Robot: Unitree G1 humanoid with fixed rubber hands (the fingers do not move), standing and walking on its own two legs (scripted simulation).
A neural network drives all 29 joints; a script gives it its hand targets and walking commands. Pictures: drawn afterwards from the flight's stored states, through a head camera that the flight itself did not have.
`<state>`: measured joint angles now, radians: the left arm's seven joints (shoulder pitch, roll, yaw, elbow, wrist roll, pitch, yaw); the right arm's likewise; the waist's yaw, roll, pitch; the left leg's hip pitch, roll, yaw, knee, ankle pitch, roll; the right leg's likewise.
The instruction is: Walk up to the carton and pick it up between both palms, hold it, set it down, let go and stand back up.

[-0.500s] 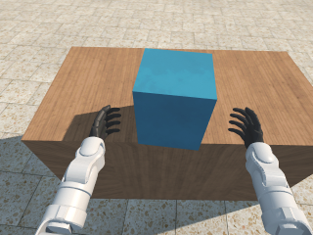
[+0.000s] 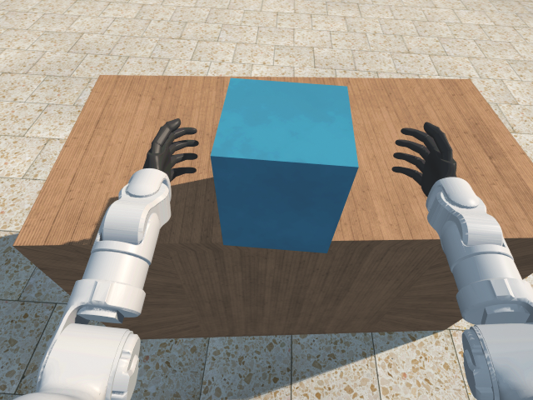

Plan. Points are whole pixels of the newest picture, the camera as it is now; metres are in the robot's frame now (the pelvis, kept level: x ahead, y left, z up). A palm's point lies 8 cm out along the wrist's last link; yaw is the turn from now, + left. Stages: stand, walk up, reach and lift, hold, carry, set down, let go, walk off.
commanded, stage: reach and lift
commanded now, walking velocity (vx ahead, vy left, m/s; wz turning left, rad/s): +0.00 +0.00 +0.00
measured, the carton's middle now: (281, 170) +0.51 -0.05 +0.02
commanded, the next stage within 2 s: none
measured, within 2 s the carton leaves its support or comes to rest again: neither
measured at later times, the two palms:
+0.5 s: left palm (161, 117) +0.47 +0.13 +0.18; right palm (439, 128) +0.43 -0.26 +0.18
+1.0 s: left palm (169, 127) +0.48 +0.13 +0.14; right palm (420, 136) +0.45 -0.25 +0.15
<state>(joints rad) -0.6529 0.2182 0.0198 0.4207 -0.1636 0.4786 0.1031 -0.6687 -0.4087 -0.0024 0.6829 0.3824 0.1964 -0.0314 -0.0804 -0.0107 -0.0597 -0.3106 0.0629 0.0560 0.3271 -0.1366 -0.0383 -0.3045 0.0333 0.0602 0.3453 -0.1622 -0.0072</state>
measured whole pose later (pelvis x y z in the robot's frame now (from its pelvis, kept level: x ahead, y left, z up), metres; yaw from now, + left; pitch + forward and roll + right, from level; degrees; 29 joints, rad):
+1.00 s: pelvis +0.00 +0.00 -0.01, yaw +0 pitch +16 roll -1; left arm -1.16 0.25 0.00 1.16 -0.18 0.22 0.11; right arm -1.11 -0.36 -0.03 1.21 0.32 0.13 -0.05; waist -0.09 0.01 -0.17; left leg -0.53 0.07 0.01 0.40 -0.14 -0.05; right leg -0.49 0.05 0.02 0.35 -0.13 -0.02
